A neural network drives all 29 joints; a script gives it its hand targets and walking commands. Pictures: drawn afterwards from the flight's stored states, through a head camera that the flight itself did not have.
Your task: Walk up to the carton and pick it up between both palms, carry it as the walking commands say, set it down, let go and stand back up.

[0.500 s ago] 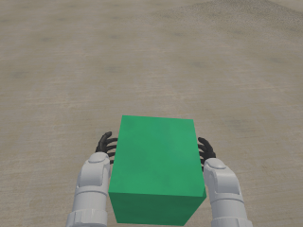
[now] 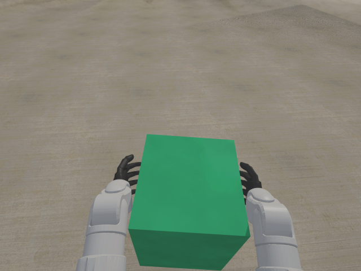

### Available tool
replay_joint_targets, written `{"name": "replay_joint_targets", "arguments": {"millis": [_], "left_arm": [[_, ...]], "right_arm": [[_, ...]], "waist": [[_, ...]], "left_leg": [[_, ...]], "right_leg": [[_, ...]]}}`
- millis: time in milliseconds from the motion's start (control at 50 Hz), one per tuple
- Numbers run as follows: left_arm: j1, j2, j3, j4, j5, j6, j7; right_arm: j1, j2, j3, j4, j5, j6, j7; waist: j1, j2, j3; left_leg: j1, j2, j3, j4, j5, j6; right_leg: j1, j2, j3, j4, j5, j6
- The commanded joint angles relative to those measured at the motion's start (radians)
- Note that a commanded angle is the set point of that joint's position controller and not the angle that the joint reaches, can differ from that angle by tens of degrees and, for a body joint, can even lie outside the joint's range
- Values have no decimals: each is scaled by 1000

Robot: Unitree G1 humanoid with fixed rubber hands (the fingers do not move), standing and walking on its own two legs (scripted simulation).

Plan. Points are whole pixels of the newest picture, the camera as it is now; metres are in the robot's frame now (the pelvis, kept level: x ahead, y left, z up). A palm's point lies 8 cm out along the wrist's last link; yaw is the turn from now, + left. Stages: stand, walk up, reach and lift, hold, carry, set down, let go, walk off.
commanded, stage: carry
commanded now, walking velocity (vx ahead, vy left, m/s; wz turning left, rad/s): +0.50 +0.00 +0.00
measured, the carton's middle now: (185, 205) +0.28 +0.00 +0.01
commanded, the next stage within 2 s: none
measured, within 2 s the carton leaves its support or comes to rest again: neither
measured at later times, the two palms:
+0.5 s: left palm (136, 124) +0.50 +0.14 +0.09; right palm (236, 128) +0.49 -0.14 +0.09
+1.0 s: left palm (159, 78) +0.89 +0.12 +0.05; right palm (224, 86) +0.84 -0.17 +0.03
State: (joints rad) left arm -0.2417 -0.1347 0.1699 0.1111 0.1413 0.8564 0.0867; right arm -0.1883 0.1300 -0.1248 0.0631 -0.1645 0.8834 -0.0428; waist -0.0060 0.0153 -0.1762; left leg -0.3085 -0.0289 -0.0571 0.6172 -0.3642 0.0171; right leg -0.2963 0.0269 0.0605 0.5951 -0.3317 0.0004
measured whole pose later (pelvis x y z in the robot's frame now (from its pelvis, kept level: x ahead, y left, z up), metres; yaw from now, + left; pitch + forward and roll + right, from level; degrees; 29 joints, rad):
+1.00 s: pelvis +0.60 +0.00 -0.01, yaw -8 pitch +7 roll +2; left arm -0.17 -0.14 0.17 -0.30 0.05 1.19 0.14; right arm -0.15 0.13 -0.03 -0.28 -0.09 1.20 -0.13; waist -0.01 0.00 -0.04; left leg -0.33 -0.02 0.24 0.63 -0.41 0.08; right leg -0.42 -0.02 0.00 1.31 -0.52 0.01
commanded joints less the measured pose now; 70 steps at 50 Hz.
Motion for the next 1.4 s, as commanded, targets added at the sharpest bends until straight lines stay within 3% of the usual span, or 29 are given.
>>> {"name": "replay_joint_targets", "arguments": {"millis": [0, 40, 100, 160, 200, 240, 280, 360, 380, 420, 460, 560, 580, 600, 620, 680, 780, 800, 840, 860, 880, 940, 980, 1080, 1120, 1160, 1200, 1260, 1380], "left_arm": [[-616, -886, -731, -221, -351, 97, -246], [-670, -902, -779, -329, -424, 159, -245], [-669, -919, -802, -348, -505, 227, -252], [-556, -927, -757, -296, -501, 275, -252], [-533, -915, -737, -284, -482, 298, -244], [-491, -910, -721, -328, -452, 311, -225], [-547, -923, -730, -418, -433, 320, -203], [-605, -895, -786, -555, -461, 342, -199], [-580, -902, -790, -545, -464, 346, -207], [-571, -898, -798, -521, -473, 368, -222], [-570, -894, -806, -519, -513, 388, -239], [-527, -940, -808, -469, -522, 377, -246], [-468, -926, -777, -413, -497, 378, -249], [-451, -907, -778, -392, -491, 368, -241], [-455, -925, -769, -410, -480, 360, -238], [-500, -924, -755, -457, -467, 350, -224], [-584, -882, -823, -641, -524, 334, -231], [-536, -855, -813, -629, -505, 342, -230], [-533, -877, -815, -580, -500, 355, -248], [-567, -891, -822, -611, -510, 350, -259], [-514, -889, -829, -577, -517, 343, -270], [-521, -961, -802, -578, -548, 318, -275], [-427, -977, -756, -522, -499, 308, -261], [-376, -957, -745, -586, -442, 267, -219], [-332, -942, -745, -559, -409, 272, -204], [-303, -916, -751, -490, -381, 293, -196], [-304, -910, -760, -484, -375, 300, -193], [-419, -936, -799, -557, -441, 293, -220], [-487, -907, -862, -656, -547, 318, -249]], "right_arm": [[-614, 904, 671, -160, 363, 68, 204], [-652, 879, 692, -260, 405, 103, 186], [-587, 916, 694, -299, 401, 171, 158], [-624, 912, 707, -373, 424, 225, 145], [-595, 898, 697, -383, 429, 265, 157], [-637, 921, 704, -428, 485, 289, 177], [-669, 949, 706, -421, 513, 309, 195], [-561, 969, 727, -387, 517, 329, 198], [-552, 956, 728, -411, 508, 328, 192], [-529, 948, 700, -397, 486, 328, 179], [-549, 931, 709, -477, 466, 326, 154], [-484, 927, 682, -442, 420, 333, 152], [-515, 915, 689, -448, 424, 341, 156], [-499, 937, 701, -423, 447, 337, 163], [-556, 952, 717, -484, 470, 336, 173], [-614, 971, 717, -453, 510, 326, 186], [-475, 1009, 706, -431, 485, 301, 167], [-400, 981, 686, -439, 460, 300, 166], [-398, 955, 663, -403, 427, 296, 156], [-435, 983, 680, -479, 432, 273, 148], [-393, 971, 698, -474, 427, 278, 142], [-469, 994, 740, -557, 468, 252, 141], [-474, 1010, 753, -557, 484, 248, 149], [-545, 953, 826, -689, 552, 243, 177], [-529, 912, 818, -662, 541, 266, 189], [-476, 903, 797, -577, 521, 295, 210], [-412, 913, 771, -501, 496, 306, 213], [-409, 949, 748, -461, 464, 284, 201], [-379, 961, 702, -500, 428, 269, 157]], "waist": [[-15, 69, -264], [-19, 347, -152], [-28, 103, -124], [5, 26, -245], [25, -244, -293], [24, -198, -261], [25, -133, -210], [-11, -77, -256], [-23, -15, -289], [-36, 242, -271], [-22, 191, -246], [24, 45, -344], [35, -160, -333], [39, -337, -267], [35, -359, -199], [61, -106, -93], [-19, -161, -231], [-66, -88, -335], [-23, 309, -419], [-30, 237, -400], [-35, 66, -275], [-30, 4, -265], [-23, 33, -226], [7, 105, -307], [41, 29, -405], [46, -244, -419], [49, -165, -407], [33, -48, -273], [19, -175, -185]], "left_leg": [[268, 165, -171, -294, -17, 64], [478, 377, -498, -352, 97, 190], [342, 376, -385, -359, 241, 188], [110, 220, -47, -150, 362, 58], [-348, 43, 165, 189, 58, -30], [-520, 75, 83, 183, -194, 8], [-454, 76, 107, 49, -223, -8], [60, 28, 174, -227, 209, 1], [236, 91, 78, -273, 199, 42], [524, 392, -395, -368, 118, 196], [587, 439, -339, -255, 394, 262], [107, 192, 150, 88, 729, 27], [-215, 111, 239, 253, 503, -15], [-577, 13, 253, 361, -107, -33], [-743, 41, 176, 368, -273, 0], [-878, 37, 233, 365, -293, -7], [100, -105, 394, -111, 295, 27], [418, -71, 324, -157, 390, 69], [784, 423, -542, -246, 671, 349], [768, 462, -585, -218, 724, 401], [701, 457, -453, -223, 950, 342], [647, 397, -322, -180, 780, 222], [560, 363, -197, -253, 668, 177], [304, 195, 213, -50, 968, 39], [-1, 114, 199, 142, 763, 4], [-322, -51, 155, 629, -141, -15], [-552, 20, 28, 796, -241, -6], [-546, 92, 47, 520, -96, -23], [-198, 22, 219, -87, 183, -24]], "right_leg": [[-157, -86, 9, 68, 88, -50], [-552, -35, -102, 240, -150, 9], [-393, -52, -127, 19, -137, 1], [112, -27, -143, -215, 99, -36], [557, -343, 296, -304, 52, -184], [607, -465, 404, -319, 330, -279], [510, -439, 320, -302, 408, -267], [216, -236, -71, -215, 247, -66], [79, -191, -154, -76, 203, -26], [-344, -31, -230, 216, -91, 32], [-398, -53, -156, 45, -248, -10], [367, -72, -120, -225, 179, -77], [609, -229, 68, -206, 463, -138], [843, -375, 270, -205, 979, -222], [912, -425, 333, -155, 1142, -279], [997, -369, 166, -128, 1295, -182], [373, -198, -275, 31, 1304, -37], [206, -198, -291, 296, 1159, 18], [-333, 73, -150, 772, -186, 66], [-401, 11, 0, 841, -232, 14], [-473, -20, -58, 881, -218, 5], [-564, -132, 33, 592, -217, -1], [-431, -102, -67, 363, -191, 0], [164, 53, -296, -194, 305, -19], [557, -83, -110, -98, 379, -135], [729, -434, 459, -210, 769, -317], [840, -472, 473, -131, 942, -362], [709, -366, 209, -176, 946, -163], [461, -263, -128, -241, 766, -84]]}}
